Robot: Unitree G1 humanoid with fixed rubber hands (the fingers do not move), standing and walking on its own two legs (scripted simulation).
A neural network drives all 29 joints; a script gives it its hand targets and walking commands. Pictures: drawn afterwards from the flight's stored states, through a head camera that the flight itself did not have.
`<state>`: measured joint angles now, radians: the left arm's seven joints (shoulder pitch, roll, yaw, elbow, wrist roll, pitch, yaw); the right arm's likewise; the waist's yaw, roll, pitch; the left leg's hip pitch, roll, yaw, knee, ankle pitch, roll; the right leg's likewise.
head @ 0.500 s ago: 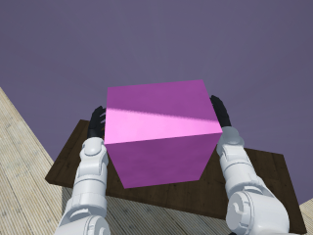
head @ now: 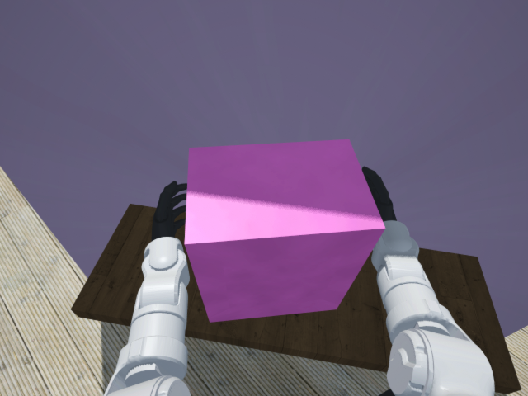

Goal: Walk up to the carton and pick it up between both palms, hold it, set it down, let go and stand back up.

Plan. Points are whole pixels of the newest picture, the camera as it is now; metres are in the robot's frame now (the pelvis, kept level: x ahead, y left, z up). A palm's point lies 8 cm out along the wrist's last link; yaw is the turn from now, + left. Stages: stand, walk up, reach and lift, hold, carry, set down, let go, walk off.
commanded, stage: set down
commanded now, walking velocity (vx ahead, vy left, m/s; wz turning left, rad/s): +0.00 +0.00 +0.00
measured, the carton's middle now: (272, 239) +0.39 -0.01 +0.00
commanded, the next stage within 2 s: none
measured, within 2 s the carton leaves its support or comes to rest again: neither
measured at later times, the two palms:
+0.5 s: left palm (166, 236) +0.37 +0.17 +0.03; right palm (376, 219) +0.41 -0.18 +0.05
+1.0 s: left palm (145, 243) +0.35 +0.20 +0.03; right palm (380, 221) +0.40 -0.19 +0.04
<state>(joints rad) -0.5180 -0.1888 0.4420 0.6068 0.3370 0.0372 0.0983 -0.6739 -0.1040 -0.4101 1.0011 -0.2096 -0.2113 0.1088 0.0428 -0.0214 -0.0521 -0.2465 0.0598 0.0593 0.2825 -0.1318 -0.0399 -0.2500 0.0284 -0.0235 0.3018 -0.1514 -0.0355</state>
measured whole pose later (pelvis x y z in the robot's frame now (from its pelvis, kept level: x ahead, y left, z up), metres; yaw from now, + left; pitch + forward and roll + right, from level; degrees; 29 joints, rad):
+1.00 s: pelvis -0.04 +0.01 -0.02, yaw -1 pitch +18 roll -1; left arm -0.76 0.11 -0.01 1.13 -0.22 -0.17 0.19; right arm -0.88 -0.37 0.09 1.35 0.37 -0.21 0.13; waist 0.12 0.01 -0.22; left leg -0.68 0.07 0.05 0.57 -0.19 -0.03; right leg -0.67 0.03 -0.03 0.54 -0.18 -0.03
